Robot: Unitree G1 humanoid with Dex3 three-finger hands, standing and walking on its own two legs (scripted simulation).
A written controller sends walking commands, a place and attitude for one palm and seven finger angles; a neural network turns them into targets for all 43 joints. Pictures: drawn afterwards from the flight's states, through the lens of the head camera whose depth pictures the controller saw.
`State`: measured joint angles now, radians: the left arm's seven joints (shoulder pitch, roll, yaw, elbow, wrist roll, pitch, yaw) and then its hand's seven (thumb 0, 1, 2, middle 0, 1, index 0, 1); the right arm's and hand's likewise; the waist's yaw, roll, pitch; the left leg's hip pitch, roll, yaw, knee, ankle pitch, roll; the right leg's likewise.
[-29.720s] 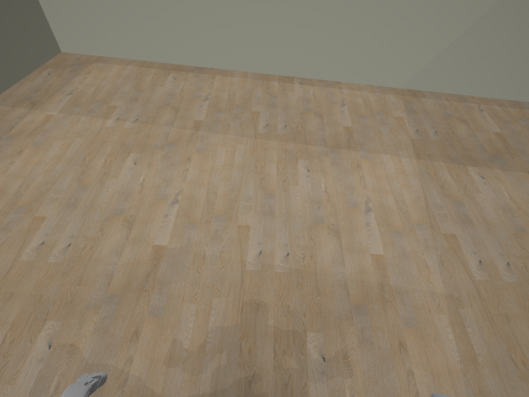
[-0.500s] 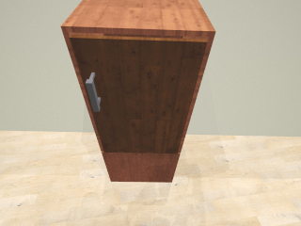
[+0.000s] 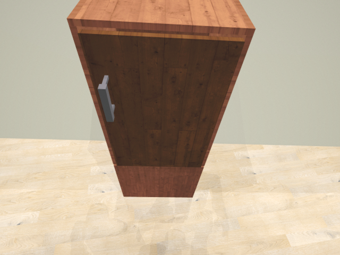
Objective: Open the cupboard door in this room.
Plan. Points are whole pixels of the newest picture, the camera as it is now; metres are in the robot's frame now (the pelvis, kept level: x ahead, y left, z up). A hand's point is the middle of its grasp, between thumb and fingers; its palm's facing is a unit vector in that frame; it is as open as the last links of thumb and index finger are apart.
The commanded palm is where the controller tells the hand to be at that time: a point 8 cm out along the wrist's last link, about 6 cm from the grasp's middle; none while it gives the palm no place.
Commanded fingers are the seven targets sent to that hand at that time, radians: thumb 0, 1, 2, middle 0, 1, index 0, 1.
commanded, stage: come to a stop and stand still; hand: left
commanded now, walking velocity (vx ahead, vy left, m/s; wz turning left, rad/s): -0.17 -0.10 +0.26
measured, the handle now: (108, 99) +0.48 +0.21 +0.08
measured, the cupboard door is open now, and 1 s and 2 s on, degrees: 0 0 0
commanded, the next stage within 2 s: look again from close up in 1.32 s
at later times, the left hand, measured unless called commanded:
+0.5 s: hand out of the picture -0.10 +0.12 -0.16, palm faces +0.12 -0.98 -0.17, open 7.4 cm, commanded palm none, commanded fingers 0.00 0.90 0.90 -0.20 -0.30 -0.20 -0.30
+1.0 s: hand out of the picture -0.03 +0.18 -0.17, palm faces +0.11 -0.97 -0.23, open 7.3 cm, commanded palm none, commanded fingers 0.00 0.90 0.90 -0.20 -0.30 -0.20 -0.30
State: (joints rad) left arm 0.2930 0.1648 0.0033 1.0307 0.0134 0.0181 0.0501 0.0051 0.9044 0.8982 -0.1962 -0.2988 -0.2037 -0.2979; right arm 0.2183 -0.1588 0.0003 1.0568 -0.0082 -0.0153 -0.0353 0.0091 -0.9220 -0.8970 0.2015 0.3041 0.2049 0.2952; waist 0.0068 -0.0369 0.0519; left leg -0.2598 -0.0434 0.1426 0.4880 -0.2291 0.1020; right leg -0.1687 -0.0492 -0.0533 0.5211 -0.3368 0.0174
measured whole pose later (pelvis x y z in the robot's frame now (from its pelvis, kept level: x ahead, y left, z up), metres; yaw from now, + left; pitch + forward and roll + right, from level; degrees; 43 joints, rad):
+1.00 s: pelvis -0.05 +0.00 +0.00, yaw +3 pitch -1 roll +1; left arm 0.26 0.15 0.02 1.07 0.02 -0.01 0.05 0.01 0.94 0.90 -0.19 -0.30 -0.20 -0.30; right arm 0.33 -0.11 0.01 1.12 -0.01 -0.01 -0.03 0.02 -0.93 -0.90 0.20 0.30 0.21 0.30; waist 0.00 0.01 0.01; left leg -0.20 -0.04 0.11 0.48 -0.27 0.05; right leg -0.24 -0.03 -0.05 0.53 -0.26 -0.01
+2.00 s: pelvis -0.03 -0.01 +0.01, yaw +4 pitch -1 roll +1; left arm 0.27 0.15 -0.01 1.10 0.01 -0.02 0.04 0.01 0.91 0.90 -0.20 -0.30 -0.20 -0.30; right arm 0.30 -0.15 0.03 1.12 -0.01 -0.03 -0.03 0.01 -0.91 -0.90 0.20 0.30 0.20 0.29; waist -0.01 0.02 0.03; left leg -0.15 -0.02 0.09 0.43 -0.27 0.03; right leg -0.18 -0.01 -0.07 0.48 -0.28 -0.03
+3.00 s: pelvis -0.07 -0.01 -0.04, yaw +5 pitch +8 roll -2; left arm 0.28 0.30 0.31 0.08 -0.34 -0.35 -0.34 0.00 -0.05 0.50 -0.26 -0.91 -0.27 -0.91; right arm 0.32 -0.29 0.01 0.60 0.04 -0.25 -0.06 0.02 -0.90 -0.90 0.20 0.30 0.21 0.30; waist -0.01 0.03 -0.07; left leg -0.62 0.02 0.04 0.90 -0.43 0.05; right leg -0.60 -0.01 -0.11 0.84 -0.39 -0.03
